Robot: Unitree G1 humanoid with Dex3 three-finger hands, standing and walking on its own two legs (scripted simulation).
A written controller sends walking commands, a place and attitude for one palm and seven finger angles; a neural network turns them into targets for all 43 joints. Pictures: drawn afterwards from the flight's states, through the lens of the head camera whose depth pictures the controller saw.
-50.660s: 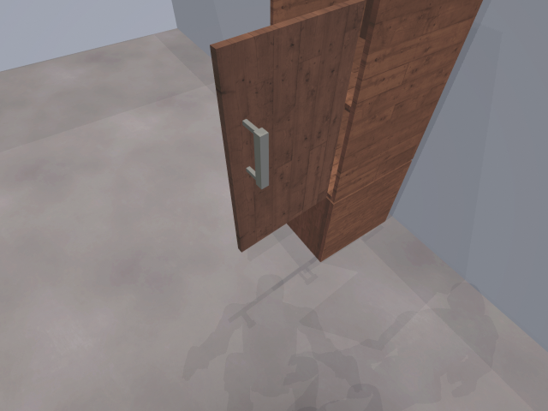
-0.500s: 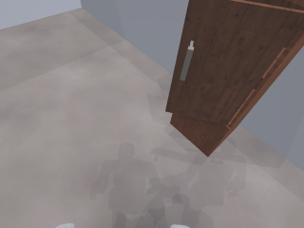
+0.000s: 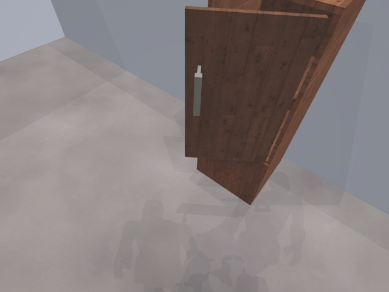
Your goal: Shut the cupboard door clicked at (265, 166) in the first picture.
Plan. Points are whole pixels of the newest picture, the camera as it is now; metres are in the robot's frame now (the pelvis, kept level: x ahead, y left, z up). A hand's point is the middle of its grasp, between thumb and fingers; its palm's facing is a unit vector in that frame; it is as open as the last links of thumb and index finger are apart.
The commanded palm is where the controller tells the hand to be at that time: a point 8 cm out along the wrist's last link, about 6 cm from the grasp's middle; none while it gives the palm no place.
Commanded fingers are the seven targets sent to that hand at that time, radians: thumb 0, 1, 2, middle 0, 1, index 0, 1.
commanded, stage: take the last steps up to it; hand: left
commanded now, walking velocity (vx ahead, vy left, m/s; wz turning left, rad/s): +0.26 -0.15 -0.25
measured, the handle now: (197, 91) +0.65 +0.02 +0.03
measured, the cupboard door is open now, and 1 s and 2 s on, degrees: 34 34 34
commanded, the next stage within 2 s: come to a stop and stand still in 0.44 s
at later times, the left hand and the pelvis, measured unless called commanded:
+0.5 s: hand (169, 245) +0.26 +0.08 -0.17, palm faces -0.16 -0.97 -0.20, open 7.3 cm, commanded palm none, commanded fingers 0.00 0.90 0.90 -0.20 -0.30 -0.20 -0.30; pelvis +0.13 -0.09 -0.01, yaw -7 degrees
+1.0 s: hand (173, 253) +0.24 +0.06 -0.17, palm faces -0.05 -0.97 -0.25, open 7.3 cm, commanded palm none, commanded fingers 0.00 0.90 0.90 -0.20 -0.30 -0.20 -0.30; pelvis +0.19 -0.12 +0.00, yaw -7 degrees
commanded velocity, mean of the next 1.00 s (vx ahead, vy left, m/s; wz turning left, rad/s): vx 0.01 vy -0.01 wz -0.04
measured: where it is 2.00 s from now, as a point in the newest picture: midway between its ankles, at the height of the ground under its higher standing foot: outside the picture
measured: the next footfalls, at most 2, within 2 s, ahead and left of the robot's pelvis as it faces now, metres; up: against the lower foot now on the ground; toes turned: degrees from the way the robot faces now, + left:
left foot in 0.02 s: +0.05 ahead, +0.12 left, +0.00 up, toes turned +5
right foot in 0.42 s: +0.20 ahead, -0.18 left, +0.00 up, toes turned -9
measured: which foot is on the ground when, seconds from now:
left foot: up 0.00-0.00, down 0.02-0.42, up 0.44-0.70, down 0.72-0.94, up 0.96-1.00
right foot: down 0.00-0.02, up 0.04-0.40, down 0.42-1.00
